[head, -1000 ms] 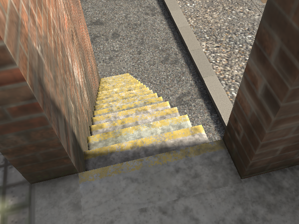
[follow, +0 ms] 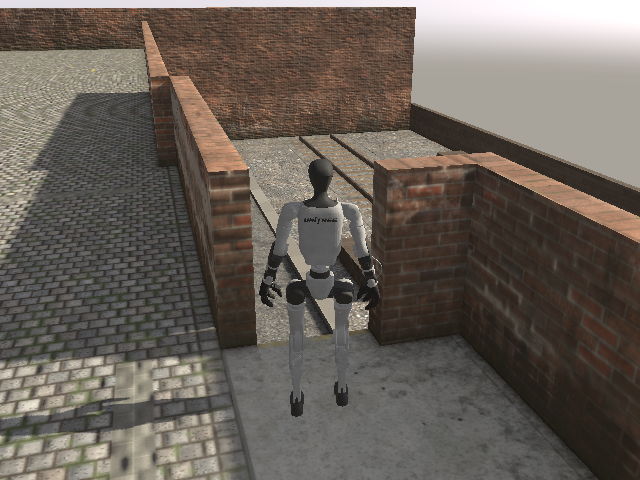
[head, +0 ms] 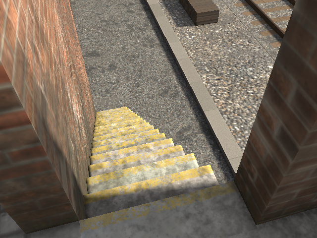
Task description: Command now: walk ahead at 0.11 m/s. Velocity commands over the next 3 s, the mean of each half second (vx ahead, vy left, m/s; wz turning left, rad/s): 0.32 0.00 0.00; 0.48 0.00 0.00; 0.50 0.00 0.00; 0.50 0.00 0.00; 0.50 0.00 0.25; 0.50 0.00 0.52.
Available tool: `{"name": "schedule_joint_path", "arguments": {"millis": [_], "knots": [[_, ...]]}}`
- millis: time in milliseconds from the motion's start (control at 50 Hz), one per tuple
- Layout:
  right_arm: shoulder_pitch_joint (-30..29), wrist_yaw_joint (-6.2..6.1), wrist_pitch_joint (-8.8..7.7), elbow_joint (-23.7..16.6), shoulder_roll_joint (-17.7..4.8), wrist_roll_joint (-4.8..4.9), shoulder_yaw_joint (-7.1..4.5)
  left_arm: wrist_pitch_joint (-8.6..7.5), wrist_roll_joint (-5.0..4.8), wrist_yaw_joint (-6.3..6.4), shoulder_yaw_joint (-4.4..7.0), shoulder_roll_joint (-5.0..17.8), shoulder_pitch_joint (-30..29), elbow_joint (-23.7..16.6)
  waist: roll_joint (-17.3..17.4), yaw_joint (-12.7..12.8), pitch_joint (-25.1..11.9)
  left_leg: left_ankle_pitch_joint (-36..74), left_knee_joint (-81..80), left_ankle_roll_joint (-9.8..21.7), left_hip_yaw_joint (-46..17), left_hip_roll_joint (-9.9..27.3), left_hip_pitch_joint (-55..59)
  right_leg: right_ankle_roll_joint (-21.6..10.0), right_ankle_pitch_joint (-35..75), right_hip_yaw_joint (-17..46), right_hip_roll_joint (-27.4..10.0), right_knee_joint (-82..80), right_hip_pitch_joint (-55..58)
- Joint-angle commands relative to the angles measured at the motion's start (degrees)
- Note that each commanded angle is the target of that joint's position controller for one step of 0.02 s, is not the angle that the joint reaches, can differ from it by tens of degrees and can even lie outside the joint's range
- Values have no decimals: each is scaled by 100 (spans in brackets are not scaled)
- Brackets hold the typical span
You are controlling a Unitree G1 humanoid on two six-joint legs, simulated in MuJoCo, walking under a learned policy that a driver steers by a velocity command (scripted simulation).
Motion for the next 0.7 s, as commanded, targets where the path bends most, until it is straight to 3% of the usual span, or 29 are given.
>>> {"name": "schedule_joint_path", "arguments": {"millis": [20, 40, 80, 100, 120, 160, 180, 200, 220, 240, 260, 280, 300, 320, 340, 360, 400, 440, 460, 480, 520, 560, 600, 620, 660, 680, 700], "knots": [[287, -49, -3, -202, -850, 62, -213, -40, -60, 37, 169, 769, 9, -146, 230, -32, 24, -1955, -861, 336, -443, 299, -1011, -199, -1857, 72, 20, 2, 348], [354, -64, -3, -264, -923, 77, -255, -79, -68, 28, 189, 788, -95, -203, 367, -113, 246, -2631, -1065, 527, -774, 501, -1029, -195, -2357, -10, 106, 269, -156], [523, -87, -89, -288, -1302, 156, -438, -281, -83, -82, 164, 614, -508, -466, 988, -262, 602, -2979, -1791, 1056, -2196, 1562, -553, -118, -1395, -322, 117, 1396, -1209], [734, -120, -112, -181, -1240, 192, -480, -409, -117, -178, 152, 518, -365, -417, 863, -248, 630, -2583, -1830, 1247, -2509, 1892, -333, -163, -1315, -176, -138, 1886, -1515], [768, -131, -143, -196, -1154, 178, -484, -492, -175, -246, 154, 501, -234, -404, 818, -196, 632, -2196, -1763, 1315, -2566, 1988, -125, -211, -1599, -75, -298, 2238, -1815], [545, -75, -163, -349, -972, 239, -497, -627, -260, -330, 119, 463, -119, -448, 697, -80, 609, -1404, -1468, 1079, -2036, 1717, -10, -311, -1919, -94, -443, 1658, -1653], [411, -51, -141, -426, -988, 261, -520, -675, -246, -349, 120, 437, 33, -375, 618, 34, 489, -1109, -1246, 884, -1534, 1383, -300, -305, -1594, -368, -286, 917, -894], [377, -28, -106, -478, -962, 319, -521, -716, -201, -358, 163, 477, 564, -92, 659, 236, 259, -1077, -958, 772, -1227, 1104, -737, -225, -725, -640, -44, 345, 220], [511, 12, -98, -481, -951, 261, -528, -668, -136, -363, 226, 493, 1084, 193, 541, 373, 62, -831, -602, 735, -1034, 940, -1219, -121, -283, -739, 163, 399, 1112], [368, 54, -129, -576, -750, 221, -472, -640, -114, -348, 294, 665, 1626, 297, 45, 637, 38, -348, 553, 500, -584, 570, -1792, -291, -659, 31, -302, 18, 1704], [397, 75, -225, -814, -284, 188, -375, -644, -107, -324, 404, 1241, 2251, 341, -1583, 678, -304, -864, 2948, 93, 192, -122, -2940, -1043, -1188, 2474, -1674, -965, 2500], [312, 44, -343, -916, -356, 345, -404, -721, 2, -414, 329, 1200, 2517, 417, -1468, 729, -493, -1622, 4435, 129, -649, -338, -3525, -1721, -1675, 4082, -2338, -1567, 2422], [351, 56, -431, -977, -572, 501, -454, -797, -57, -451, 255, 977, 2009, 256, -865, 452, 27, -1290, 5055, 293, -950, -64, -4090, -1656, -1738, 3677, -2337, -1489, 2214], [348, 76, -463, -961, -656, 481, -471, -825, -85, -463, 175, 699, 1574, 109, -601, 273, 244, -652, 5130, 419, -899, 197, -4215, -1367, -1521, 2858, -2038, -1411, 1964], [365, 68, -465, -913, -645, 400, -499, -814, -43, -470, 122, 575, 1263, -8, -411, 143, 264, -61, 4825, 459, -850, 411, -4036, -1158, -1136, 2262, -1776, -1470, 1686], [403, 69, -425, -870, -694, 286, -544, -804, -25, -448, 77, 472, 1061, -74, -469, 0, 320, 301, 4511, 431, -786, 577, -3744, -1046, -697, 1801, -1588, -1575, 1382], [467, 110, -295, -842, -602, 214, -589, -796, 20, -400, 44, 366, 1389, -11, -604, -18, 345, 537, 4331, 312, -574, 635, -3375, -1000, -81, 1171, -1312, -1722, 1101], [166, 120, -234, -943, -440, 175, -557, -791, 35, -300, 54, 486, 1708, 52, -414, 84, 413, 865, 3754, 192, -416, 686, -3607, -1077, 294, 830, -1270, -1873, 1222], [6, 88, -214, -1005, -300, 158, -530, -806, 12, -267, 113, 623, 1743, 61, -427, 111, 482, 997, 3202, 123, -333, 721, -3617, -1077, 572, 683, -1231, -1885, 1245], [-334, 77, -221, -1116, -234, 154, -494, -796, 7, -237, 108, 594, 1809, 57, -357, 212, 547, 1162, 2686, 65, -236, 706, -3552, -1063, 785, 547, -1189, -1900, 1189], [-931, 100, -255, -1299, -17, 257, -396, -811, -54, -144, 124, 613, 1983, 119, -443, 376, 657, 1451, 1610, 46, -39, 570, -3339, -1053, 822, 399, -1186, -1963, 1152], [-1223, 155, -303, -1371, -23, 280, -374, -810, -103, -127, 189, 784, 2138, 175, -430, 462, 756, 1608, 1056, 90, 131, 443, -3141, -1098, 798, 316, -1275, -1957, 1179], [-1372, 236, -297, -1433, -61, 278, -395, -781, -164, -139, 194, 689, 2355, 278, -587, 486, 889, 1539, 839, 233, 165, 324, -3049, -1121, 1303, 256, -1402, -1742, 1374], [-1343, 254, -300, -1456, -131, 314, -402, -766, -191, -135, 212, 696, 2380, 304, -616, 393, 885, 1484, 733, 330, 142, 298, -2866, -1071, 1582, 153, -1436, -1608, 1435], [-1036, 226, -296, -1407, -279, 251, -482, -724, -212, -146, 204, 722, 2036, 215, -723, 16, 484, 1364, 602, 586, 150, 148, -2150, -915, 3270, 93, -1491, -1025, 1733], [-710, 198, -306, -1325, -446, 215, -558, -636, -191, -109, 259, 936, 1876, 159, -669, -202, 133, 1257, 531, 665, 350, -39, -1547, -842, 4146, -22, -1434, -522, 1826], [110, 201, -330, -1070, -660, 212, -692, -561, -175, -77, 242, 926, 1718, 114, -487, -657, -418, 1540, 347, 779, 452, -223, -407, -680, 4560, -187, -1207, 418, 1657]]}}
Next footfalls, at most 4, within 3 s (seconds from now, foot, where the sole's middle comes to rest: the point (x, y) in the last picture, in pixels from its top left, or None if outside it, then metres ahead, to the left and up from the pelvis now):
0.72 left None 0.44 0.11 -0.77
1.22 right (200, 209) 0.65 -0.14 -0.78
1.72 left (152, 197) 0.81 0.08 -0.98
2.14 right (180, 173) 1.08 -0.09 -1.19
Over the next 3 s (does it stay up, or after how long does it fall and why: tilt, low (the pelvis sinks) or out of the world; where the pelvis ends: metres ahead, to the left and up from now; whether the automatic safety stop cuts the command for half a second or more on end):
stays up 1.30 0.19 -0.65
